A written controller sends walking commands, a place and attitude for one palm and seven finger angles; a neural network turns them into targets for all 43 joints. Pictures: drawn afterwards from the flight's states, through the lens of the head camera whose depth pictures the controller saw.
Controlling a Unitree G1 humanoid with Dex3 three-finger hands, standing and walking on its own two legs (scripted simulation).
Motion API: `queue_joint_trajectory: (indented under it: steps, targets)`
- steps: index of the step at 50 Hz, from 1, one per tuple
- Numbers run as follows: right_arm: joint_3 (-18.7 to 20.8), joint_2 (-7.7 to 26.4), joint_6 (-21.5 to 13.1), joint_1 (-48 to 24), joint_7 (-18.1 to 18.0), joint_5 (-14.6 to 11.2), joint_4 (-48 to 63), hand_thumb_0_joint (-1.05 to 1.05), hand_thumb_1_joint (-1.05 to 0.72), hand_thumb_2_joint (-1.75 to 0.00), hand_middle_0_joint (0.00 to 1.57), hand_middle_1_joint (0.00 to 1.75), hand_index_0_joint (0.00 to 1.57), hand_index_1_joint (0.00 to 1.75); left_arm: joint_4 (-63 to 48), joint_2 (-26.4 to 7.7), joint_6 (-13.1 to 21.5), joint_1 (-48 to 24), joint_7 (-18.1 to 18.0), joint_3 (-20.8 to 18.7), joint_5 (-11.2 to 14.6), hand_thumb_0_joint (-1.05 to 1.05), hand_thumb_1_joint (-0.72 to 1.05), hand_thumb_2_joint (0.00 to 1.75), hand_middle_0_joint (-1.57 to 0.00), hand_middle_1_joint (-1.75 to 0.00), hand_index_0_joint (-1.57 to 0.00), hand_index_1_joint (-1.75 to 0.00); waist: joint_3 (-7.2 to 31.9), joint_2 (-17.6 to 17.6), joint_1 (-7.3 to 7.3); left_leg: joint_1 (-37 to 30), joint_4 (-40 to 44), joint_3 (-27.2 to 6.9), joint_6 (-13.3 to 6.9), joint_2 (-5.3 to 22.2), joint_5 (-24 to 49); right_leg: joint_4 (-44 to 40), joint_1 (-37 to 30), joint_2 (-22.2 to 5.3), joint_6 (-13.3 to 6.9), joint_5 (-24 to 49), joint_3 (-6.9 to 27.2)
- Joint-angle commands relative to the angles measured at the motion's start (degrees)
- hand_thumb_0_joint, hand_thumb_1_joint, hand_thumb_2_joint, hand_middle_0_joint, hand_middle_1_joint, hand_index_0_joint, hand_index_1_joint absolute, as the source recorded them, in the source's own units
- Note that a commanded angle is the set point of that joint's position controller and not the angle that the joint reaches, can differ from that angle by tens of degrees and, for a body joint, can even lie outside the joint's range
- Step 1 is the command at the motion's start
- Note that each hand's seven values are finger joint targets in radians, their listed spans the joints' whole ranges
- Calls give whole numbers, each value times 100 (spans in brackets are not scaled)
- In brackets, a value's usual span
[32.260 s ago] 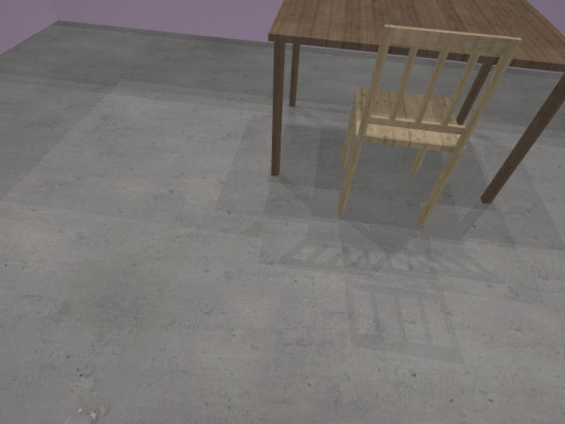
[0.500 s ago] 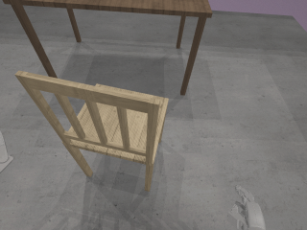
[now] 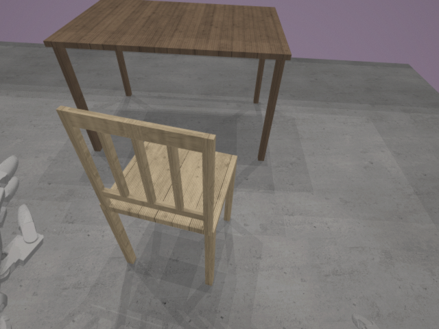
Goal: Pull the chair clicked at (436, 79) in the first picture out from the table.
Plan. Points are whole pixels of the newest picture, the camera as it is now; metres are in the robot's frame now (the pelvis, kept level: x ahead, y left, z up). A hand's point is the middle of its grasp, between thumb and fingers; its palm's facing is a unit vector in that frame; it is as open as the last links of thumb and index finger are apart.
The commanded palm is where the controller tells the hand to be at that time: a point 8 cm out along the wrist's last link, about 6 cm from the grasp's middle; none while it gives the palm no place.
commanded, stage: stop stepping back and stand still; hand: left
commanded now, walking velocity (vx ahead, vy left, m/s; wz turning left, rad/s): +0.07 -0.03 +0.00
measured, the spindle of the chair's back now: (145, 173) +0.55 +0.22 -0.09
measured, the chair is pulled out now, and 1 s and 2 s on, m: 0.59 0.59 0.59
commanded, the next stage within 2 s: let the arm hang, fingers relaxed in 0.24 s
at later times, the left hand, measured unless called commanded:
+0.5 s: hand (99, 316) +0.18 +0.23 -0.08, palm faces +0.13 -0.93 -0.33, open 7.4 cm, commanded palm none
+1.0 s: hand out of the picture +0.00 +0.21 -0.16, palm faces +0.03 -0.96 -0.27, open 7.3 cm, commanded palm none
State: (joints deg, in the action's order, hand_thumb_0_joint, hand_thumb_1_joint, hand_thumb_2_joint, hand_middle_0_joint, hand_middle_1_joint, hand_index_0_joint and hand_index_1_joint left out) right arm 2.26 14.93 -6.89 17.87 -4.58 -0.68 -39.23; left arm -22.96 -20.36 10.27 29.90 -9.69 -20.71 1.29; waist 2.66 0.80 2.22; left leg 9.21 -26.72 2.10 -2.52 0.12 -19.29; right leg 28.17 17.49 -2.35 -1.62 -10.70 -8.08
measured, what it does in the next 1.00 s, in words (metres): stands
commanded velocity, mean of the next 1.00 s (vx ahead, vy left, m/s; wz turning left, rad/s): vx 0.02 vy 0.00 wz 0.00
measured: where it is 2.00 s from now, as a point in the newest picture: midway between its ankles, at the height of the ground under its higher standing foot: outside the picture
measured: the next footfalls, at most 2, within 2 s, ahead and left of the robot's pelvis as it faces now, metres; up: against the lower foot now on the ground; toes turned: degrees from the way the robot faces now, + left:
none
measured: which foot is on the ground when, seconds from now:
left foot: down 0.00-1.00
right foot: down 0.00-1.00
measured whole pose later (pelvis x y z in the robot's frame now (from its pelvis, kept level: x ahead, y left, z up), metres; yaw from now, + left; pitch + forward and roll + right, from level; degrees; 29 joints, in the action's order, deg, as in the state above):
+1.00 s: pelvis -0.01 +0.00 +0.00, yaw +0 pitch -2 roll +0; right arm -0.1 8.4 0.5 21.7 -1.1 0.5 -59.2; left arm 58.3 -11.6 -1.7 17.9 -2.0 -0.8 -0.8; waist -2.6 -1.9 0.1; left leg 7.4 -26.1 0.2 -1.2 -0.8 -16.6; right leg 24.9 13.2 -0.6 -0.7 -9.7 -3.2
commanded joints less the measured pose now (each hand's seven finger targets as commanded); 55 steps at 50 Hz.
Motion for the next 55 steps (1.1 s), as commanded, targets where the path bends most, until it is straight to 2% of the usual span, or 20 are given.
queue_joint_trajectory:
  steps: [1, 3, 4, 6, 8, 11, 13, 16, 17, 18, 20, 21, 23, 25, 27, 29, 31, 33, 40, 55]
  targets:
    - [187, 466, -579, -853, 82, 8, 1275, 0, -90, -90, 20, 30, 20, 30, -2678, -1704, 656, 43, -123, -1079, -109, 0, 90, 90, -20, -30, -20, -30, 274, -1730, -317, 34, 1135, -995, -428, 1078, 1109, 706, -419, -71, 179, -659, 556]
    - [108, 285, -538, -945, 86, 24, 1196, 0, -90, -90, 20, 30, 20, 30, -2518, -1745, 635, 82, -87, -1207, -95, 0, 90, 90, -20, -30, -20, -30, -27, -2247, -235, 956, 1403, -1216, -490, 1222, -12, 1120, -423, -41, 188, -1484, 437]
    - [119, 321, -546, -961, 84, 0, 1192, 0, -90, -90, 20, 30, 20, 30, -2432, -1717, 636, -28, -86, -1242, -70, 0, 90, 90, -20, -30, -20, -30, -264, -2061, -250, 1294, 1275, -1043, -473, 1188, -145, 840, -657, -19, 180, -1262, 436]
    - [142, 439, -510, -802, 97, -48, 1068, 0, -90, -90, 20, 30, 20, 30, -1805, -1586, 655, 24, -63, -1278, 17, 0, 90, 90, -20, -30, -20, -30, -283, -1047, -212, 1376, 523, -805, -329, 939, 418, -229, -1182, -13, 150, -369, 559]
    - [184, 463, -443, -759, 87, -99, 1029, 0, -90, -90, 20, 30, 20, 30, -1143, -1374, 644, 60, -37, -1157, 97, 0, 90, 90, -20, -30, -20, -30, -330, 47, -103, 1395, 52, -522, -135, 541, -56, -666, -1187, -249, 11, -199, 1156]
    - [192, 432, -305, -652, 62, -133, 1006, 0, -90, -90, 20, 30, 20, 30, -366, -1217, 526, -65, -2, -998, 124, 0, 90, 90, -20, -30, -20, -30, -626, 773, -67, 1058, -403, -183, -4, 125, -1112, -1632, 43, -772, -205, -2770, 2151]
    - [115, 404, -245, -765, 67, -123, 1019, 0, -90, -90, 20, 30, 20, 30, -392, -1040, 469, -268, 20, -695, 121, 0, 90, 90, -20, -30, -20, -30, -763, 693, -37, 788, -167, -174, -41, 138, -693, -1626, 188, -815, -227, -2420, 2019]
    - [50, 460, -311, -952, 60, -48, 1041, 0, -90, -90, 20, 30, 20, 30, -768, -1063, 509, -615, 13, -570, 75, 0, 90, 90, -20, -30, -20, -30, -519, 259, -115, 765, 737, -737, -177, 521, -95, -847, -519, -316, 73, -985, 1332]
    - [262, 703, -547, -589, 580, 8, -241, 0, -90, -90, 20, 30, 20, 30, 3044, 74, -304, -688, 675, 1575, -416, 0, 90, 90, -20, -30, -20, -30, -911, -122, 288, 693, 242, -1220, -135, 754, 1171, 595, 675, -294, 44, -214, 596]
    - [175, 524, 76, -342, 574, 173, -244, 0, -90, -90, 20, 30, 20, 30, 3134, 448, -897, -613, 850, 1261, -385, 0, 90, 90, -20, -30, -20, -30, -538, -410, -13, 1155, 408, -1276, -328, 923, 2040, 843, 346, -158, 163, 110, 689]
    - [59, 232, 242, -610, 488, 236, -73, 0, -90, -90, 20, 30, 20, 30, 3309, 694, -1091, -693, 861, 1431, -340, 0, 90, 90, -20, -30, -20, -30, -333, -599, -176, 1233, 323, -1244, -393, 954, 2849, 1125, 60, -57, 134, -352, 641]
    - [25, 237, 277, -668, 465, 264, -1, 0, -90, -90, 20, 30, 20, 30, 3567, 602, -1076, -795, 862, 1484, -337, 0, 90, 90, -20, -30, -20, -30, -200, -277, -237, 1100, 151, -1265, -373, 892, 3221, 947, -146, -68, 99, -81, 720]
    - [34, 289, 358, -556, 430, 234, -8, 0, -90, -90, 20, 30, 20, 30, 4211, 333, -1010, -740, 833, 1531, -363, 0, 90, 90, -20, -30, -20, -30, 399, 690, -320, 750, -483, -850, -74, 395, 3363, 392, -972, -387, -120, 2156, 1118]
    - [54, 276, 480, -196, 408, 142, -210, 0, -90, -90, 20, 30, 20, 30, 4881, 61, -992, -927, 810, 1571, -341, 0, 90, 90, -20, -30, -20, -30, 835, 1220, -168, 444, -664, -472, 143, -5, 2090, 225, -1394, -929, -486, 3238, 1472]
    - [2, 219, 529, -102, 400, 131, -503, 0, -90, -90, 20, 30, 20, 30, 5494, 35, -1001, -1182, 802, 1698, -282, 0, 90, 90, -20, -30, -20, -30, 675, 655, -115, 164, -297, -545, 141, 86, 1906, 150, -1187, -800, -389, 2752, 1327]
    - [-60, 192, 512, -184, 364, 162, -745, 0, -90, -90, 20, 30, 20, 30, 5997, 164, -1015, -1238, 787, 1784, -227, 0, 90, 90, -20, -30, -20, -30, 426, -633, -190, -16, 68, -709, 86, 379, 2674, 111, -1006, -456, -173, 1877, 1157]
    - [-109, 132, 523, -153, 314, 143, -956, 0, -90, -90, 20, 30, 20, 30, 6507, 245, -1037, -1113, 767, 1852, -196, 0, 90, 90, -20, -30, -20, -30, 229, -1379, -235, -4, 209, -727, 60, 486, 2976, -39, -1055, -290, -93, 1274, 986]
    - [-70, 41, 561, -27, 280, 158, -1052, 0, -90, -90, 20, 30, 20, 30, 6647, 440, -1074, -1093, 754, 1787, -226, 0, 90, 90, -20, -30, -20, -30, 20, -1465, -249, 181, 279, -748, 2, 517, 2588, -219, -1087, -213, -76, 944, 806]
    - [-83, 34, 631, 398, 293, 153, -1437, 0, -90, -90, 20, 30, 20, 30, 7374, 494, -1114, -1287, 810, 1916, -198, 0, 90, 90, -20, -30, -20, -30, -833, -246, -253, 840, 836, -879, -91, 555, 557, -608, -914, -213, -78, 31, 931]
    - [-179, -255, 628, 928, 281, 124, -2060, 0, -90, -90, 20, 30, 20, 30, 8072, 563, -1039, -898, 751, 1994, -174, 0, 90, 90, -20, -30, -20, -30, -854, 61, -216, 582, 726, -608, -81, 429, 414, -866, -621, -309, -129, -313, 1205]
